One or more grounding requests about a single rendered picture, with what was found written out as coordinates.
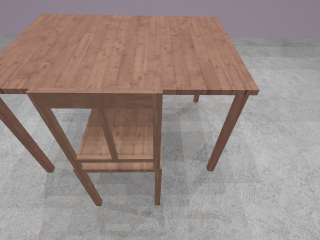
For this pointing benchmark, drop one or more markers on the table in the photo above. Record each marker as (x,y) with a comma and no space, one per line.
(182,55)

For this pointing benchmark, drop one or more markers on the chair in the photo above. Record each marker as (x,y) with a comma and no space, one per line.
(122,135)

